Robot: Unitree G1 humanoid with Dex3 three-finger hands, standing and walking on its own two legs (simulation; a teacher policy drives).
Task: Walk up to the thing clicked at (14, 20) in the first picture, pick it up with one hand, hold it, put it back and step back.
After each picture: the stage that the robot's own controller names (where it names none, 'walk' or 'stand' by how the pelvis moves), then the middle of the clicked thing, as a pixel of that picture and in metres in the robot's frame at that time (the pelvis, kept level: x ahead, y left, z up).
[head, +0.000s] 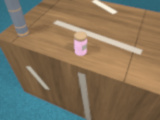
stand; (17, 15) +0.83 +0.41 +0.00
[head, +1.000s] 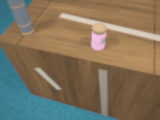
walk; (20, 12) +0.75 +0.34 +0.04
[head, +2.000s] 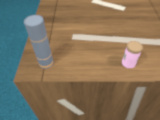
walk; (40, 44) +0.56 +0.16 +0.02
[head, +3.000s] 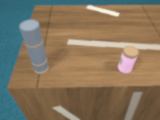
stand; (36, 50) +0.51 +0.23 +0.03
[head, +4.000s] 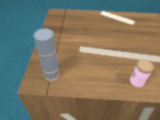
stand; (48, 58) +0.49 +0.18 +0.01
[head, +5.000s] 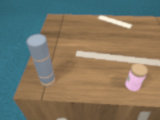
stand; (43, 63) +0.48 +0.20 +0.00
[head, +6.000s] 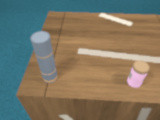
stand; (46, 59) +0.49 +0.19 +0.00
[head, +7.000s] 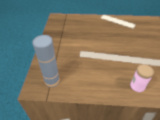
stand; (48, 63) +0.47 +0.18 +0.00
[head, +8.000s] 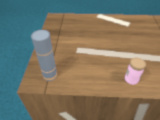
stand; (46, 57) +0.52 +0.19 +0.00
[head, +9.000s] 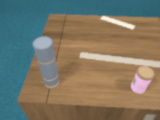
stand; (48, 65) +0.46 +0.18 +0.00
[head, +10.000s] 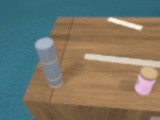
rise first; (51, 65) +0.47 +0.20 +0.00
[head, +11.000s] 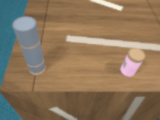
go down; (32, 50) +0.49 +0.18 +0.03
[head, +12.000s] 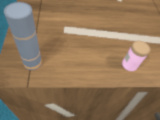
go down; (26, 41) +0.48 +0.18 +0.06
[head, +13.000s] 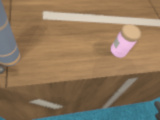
close in; out of the picture +0.47 +0.20 +0.09
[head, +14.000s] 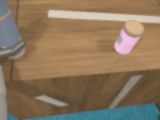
close; (2, 25) +0.50 +0.20 +0.10
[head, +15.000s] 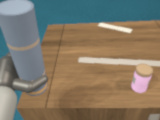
lift; (27, 55) +0.30 +0.16 +0.25
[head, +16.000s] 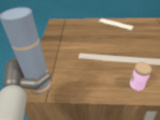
hold; (30, 56) +0.34 +0.17 +0.20
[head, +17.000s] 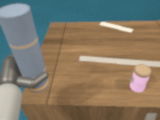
hold; (28, 54) +0.33 +0.17 +0.22
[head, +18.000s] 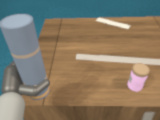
hold; (29, 62) +0.33 +0.17 +0.19
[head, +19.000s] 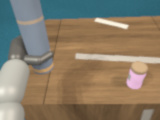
crouch; (34, 34) +0.40 +0.15 +0.23
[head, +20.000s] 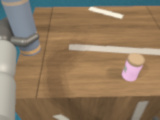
lower; (20, 16) +0.48 +0.18 +0.22
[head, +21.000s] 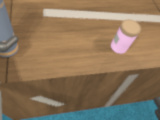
lower; out of the picture +0.52 +0.21 +0.10
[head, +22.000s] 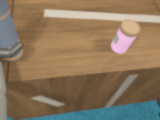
lower; (0, 26) +0.50 +0.20 +0.10
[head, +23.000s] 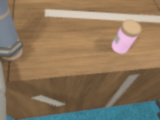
lower; (0, 25) +0.50 +0.20 +0.10
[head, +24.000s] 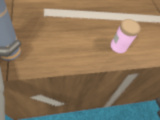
lower; out of the picture +0.50 +0.20 +0.10
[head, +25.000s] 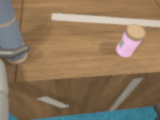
open; (6, 30) +0.49 +0.20 +0.09
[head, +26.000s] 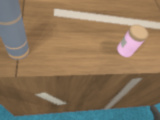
sink last; (10, 26) +0.49 +0.20 +0.09
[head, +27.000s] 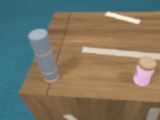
sink last; (45, 58) +0.48 +0.21 +0.04
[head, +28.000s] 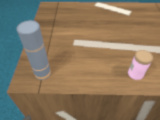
stand; (36, 53) +0.47 +0.20 +0.05
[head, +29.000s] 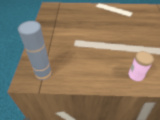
stand; (37, 54) +0.47 +0.20 +0.05
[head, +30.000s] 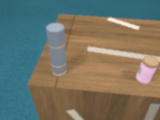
walk; (57, 52) +0.54 +0.16 +0.05
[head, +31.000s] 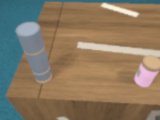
stand; (37, 56) +0.45 +0.19 +0.07
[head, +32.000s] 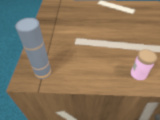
stand; (36, 52) +0.47 +0.19 +0.07
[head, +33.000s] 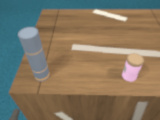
sink last; (36, 57) +0.50 +0.21 +0.03
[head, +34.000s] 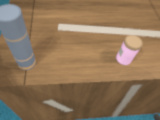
stand; (19, 42) +0.49 +0.19 +0.05
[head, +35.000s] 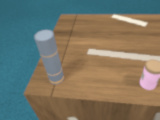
stand; (51, 59) +0.48 +0.19 +0.05
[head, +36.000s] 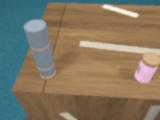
stand; (42, 53) +0.47 +0.19 +0.07
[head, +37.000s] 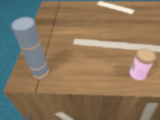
stand; (33, 52) +0.46 +0.21 +0.08
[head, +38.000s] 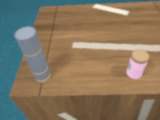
stand; (35, 58) +0.47 +0.21 +0.04
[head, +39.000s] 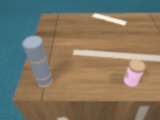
stand; (39, 64) +0.47 +0.21 +0.00
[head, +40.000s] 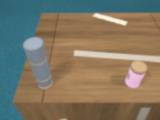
stand; (40, 66) +0.46 +0.20 +0.00
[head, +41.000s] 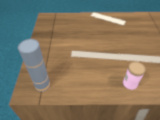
stand; (36, 68) +0.45 +0.21 -0.01
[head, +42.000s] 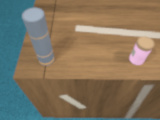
walk; (41, 40) +0.51 +0.19 +0.02
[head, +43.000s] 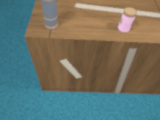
walk; (49, 5) +0.76 +0.21 +0.01
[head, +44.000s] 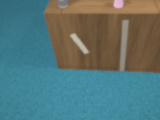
stand; out of the picture +1.12 +0.23 +0.02
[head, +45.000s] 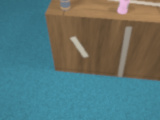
stand; out of the picture +1.08 +0.18 +0.01
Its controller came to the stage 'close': yes
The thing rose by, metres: 0.22
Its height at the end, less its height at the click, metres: +0.00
